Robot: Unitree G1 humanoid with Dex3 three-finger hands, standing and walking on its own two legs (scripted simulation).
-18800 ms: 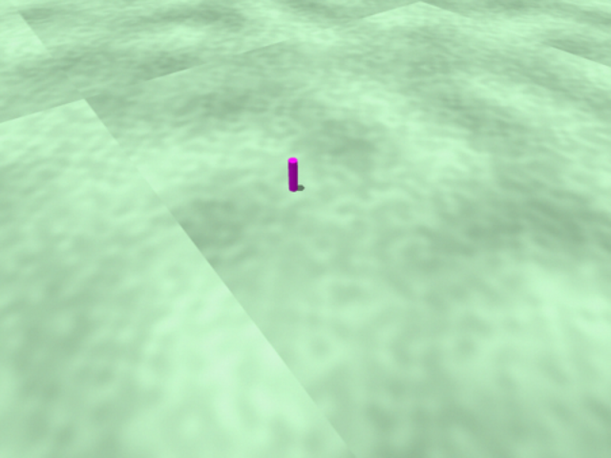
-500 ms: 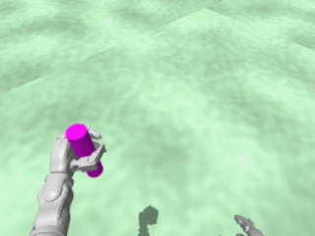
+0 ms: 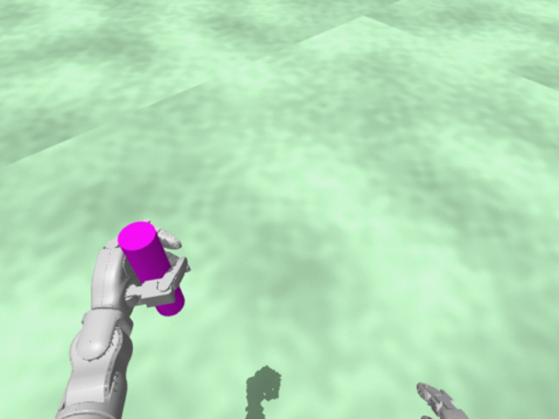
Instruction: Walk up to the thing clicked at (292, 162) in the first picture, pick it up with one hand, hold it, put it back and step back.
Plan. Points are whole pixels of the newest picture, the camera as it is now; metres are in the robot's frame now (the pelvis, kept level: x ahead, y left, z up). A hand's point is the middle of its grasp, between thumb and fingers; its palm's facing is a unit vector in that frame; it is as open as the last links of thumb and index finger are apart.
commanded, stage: hold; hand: left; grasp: from the side
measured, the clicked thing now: (156, 274) +0.33 +0.18 +0.04
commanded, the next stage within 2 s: crouch in 1.32 s
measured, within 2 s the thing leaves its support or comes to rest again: neither
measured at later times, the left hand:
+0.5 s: hand (163, 272) +0.32 +0.16 +0.06, palm faces +0.02 -1.00 +0.01, open 5.8 cm
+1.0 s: hand (164, 271) +0.32 +0.16 +0.06, palm faces +0.01 -1.00 +0.01, open 5.8 cm
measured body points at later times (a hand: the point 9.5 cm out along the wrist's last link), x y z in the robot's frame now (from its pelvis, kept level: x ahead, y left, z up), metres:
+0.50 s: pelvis +0.00 +0.00 +0.00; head +0.03 +0.00 +0.45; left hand +0.31 +0.22 +0.06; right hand +0.13 -0.24 -0.11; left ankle +0.02 +0.12 -0.71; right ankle +0.02 -0.13 -0.71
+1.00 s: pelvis +0.00 +0.00 +0.00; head +0.04 +0.00 +0.45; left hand +0.32 +0.22 +0.06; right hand +0.14 -0.25 -0.11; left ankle +0.02 +0.12 -0.71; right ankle +0.02 -0.13 -0.71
